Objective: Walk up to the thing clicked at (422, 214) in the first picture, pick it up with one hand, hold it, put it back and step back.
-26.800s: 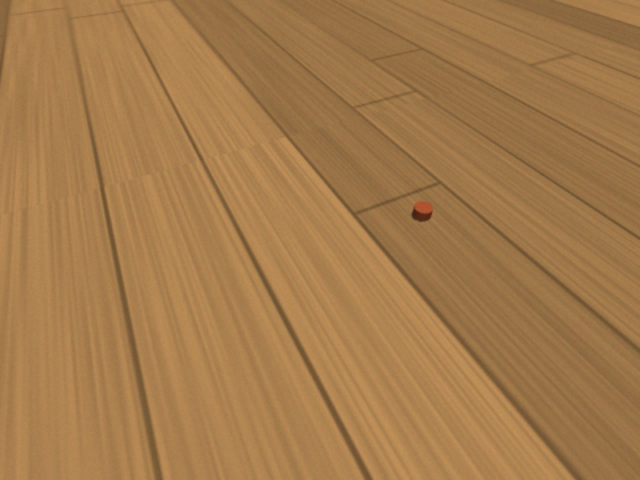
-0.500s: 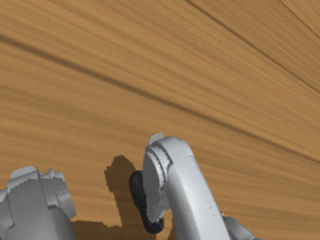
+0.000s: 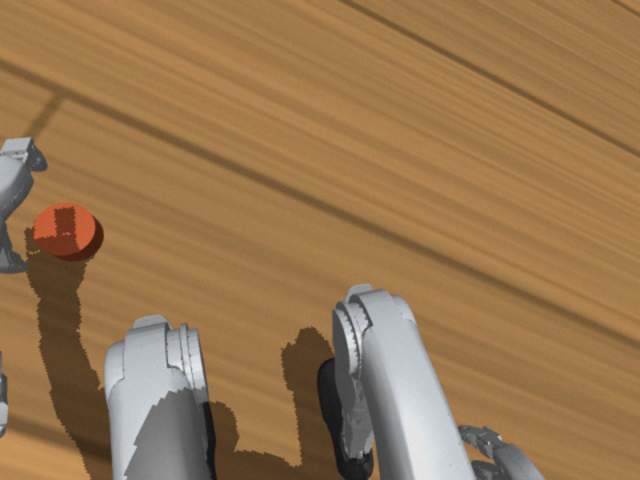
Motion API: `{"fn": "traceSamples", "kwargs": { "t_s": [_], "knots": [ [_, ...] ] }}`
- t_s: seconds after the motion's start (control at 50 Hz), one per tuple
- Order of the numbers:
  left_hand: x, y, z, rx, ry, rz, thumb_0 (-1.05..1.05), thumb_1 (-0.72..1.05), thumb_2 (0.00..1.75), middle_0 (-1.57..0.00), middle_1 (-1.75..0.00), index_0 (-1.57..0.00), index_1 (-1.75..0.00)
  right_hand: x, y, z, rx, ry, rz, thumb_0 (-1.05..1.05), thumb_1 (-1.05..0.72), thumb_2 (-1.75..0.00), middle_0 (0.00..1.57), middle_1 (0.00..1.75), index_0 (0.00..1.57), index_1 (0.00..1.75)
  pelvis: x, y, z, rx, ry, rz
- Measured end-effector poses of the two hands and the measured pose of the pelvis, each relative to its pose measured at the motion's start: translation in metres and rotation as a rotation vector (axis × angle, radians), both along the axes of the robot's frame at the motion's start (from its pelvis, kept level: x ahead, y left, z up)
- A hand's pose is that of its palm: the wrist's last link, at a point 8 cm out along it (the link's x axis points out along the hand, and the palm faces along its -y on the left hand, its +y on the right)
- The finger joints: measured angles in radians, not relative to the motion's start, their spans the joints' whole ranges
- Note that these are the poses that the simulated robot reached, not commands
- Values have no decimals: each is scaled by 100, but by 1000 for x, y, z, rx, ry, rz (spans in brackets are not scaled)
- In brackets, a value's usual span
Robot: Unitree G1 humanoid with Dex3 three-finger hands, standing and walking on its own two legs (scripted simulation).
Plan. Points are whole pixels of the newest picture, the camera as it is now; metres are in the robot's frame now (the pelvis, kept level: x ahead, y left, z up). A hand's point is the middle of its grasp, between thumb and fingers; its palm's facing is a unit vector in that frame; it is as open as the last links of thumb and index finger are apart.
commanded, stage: withdraw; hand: left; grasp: from above
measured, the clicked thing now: (70, 232) +0.49 +0.33 -0.32
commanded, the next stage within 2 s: home in 0.18 s
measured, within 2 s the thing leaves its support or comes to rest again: neither
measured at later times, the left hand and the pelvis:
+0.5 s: hand out of the picture +0.48 +0.35 -0.13, palm faces -0.31 -0.10 -0.94, open 12.7 cm; pelvis +0.01 +0.00 +0.00, yaw +0 degrees
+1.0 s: hand out of the picture +0.28 +0.28 +0.08, palm faces -0.10 -0.81 -0.58, open 7.5 cm; pelvis +0.01 +0.00 +0.18, yaw +6 degrees
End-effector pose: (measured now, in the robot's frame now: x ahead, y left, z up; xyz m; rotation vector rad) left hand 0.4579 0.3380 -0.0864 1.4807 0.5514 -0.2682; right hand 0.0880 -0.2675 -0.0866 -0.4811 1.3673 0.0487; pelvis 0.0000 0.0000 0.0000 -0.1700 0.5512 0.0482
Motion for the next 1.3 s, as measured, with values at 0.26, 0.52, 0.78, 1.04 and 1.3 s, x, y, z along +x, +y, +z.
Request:
{"fn": "traceSamples", "kwargs": {
  "t_s": [0.26, 0.52, 0.78, 1.04, 1.3],
  "knots": [
    [8, 5, -46, 1, -73, -50, 0, -50, 100, -9, -101, -9, -100, -36, -8, -9, -109, 106, -8, 1, -91, -89, 20, 30, 20, 30, -2, 1, -28, -10, -28, -7],
    [15, 11, 27, 17, -178, 114, 0, -17, 93, -21, -73, -20, -73, -19, 18, -6, 25, 25, -125, 1, -90, -89, 20, 30, 20, 30, 9, 4, 3, 3, 58, 4],
    [-107, -7, 129, -414, -78, 356, 0, 62, 90, -22, -39, -22, -39, 64, 17, 81, 60, -192, -68, 1, -91, -90, 20, 30, 20, 30, 9, 1, 103, 47, 36, 38],
    [-198, -31, 228, -717, -106, 688, 1, 87, 90, -21, -31, -21, -31, 153, 47, 208, 114, -546, -6, 1, -91, -90, 20, 30, 20, 30, 14, 0, 200, 73, -79, 83],
    [-231, -58, 334, -942, -93, 966, 1, 90, 90, -20, -31, -21, -30, 160, 68, 308, 146, -636, -67, 1, -91, -90, 20, 30, 20, 30, 54, 2, 297, 109, -203, 115]
  ]
}}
